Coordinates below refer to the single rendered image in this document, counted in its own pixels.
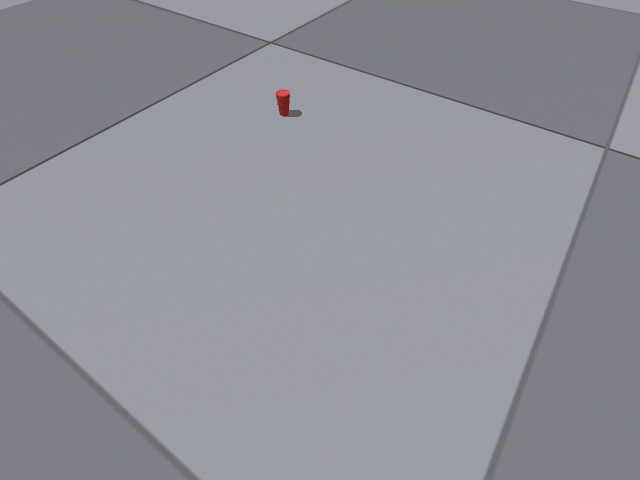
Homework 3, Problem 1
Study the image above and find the cup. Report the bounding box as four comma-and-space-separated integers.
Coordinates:
276, 90, 290, 116

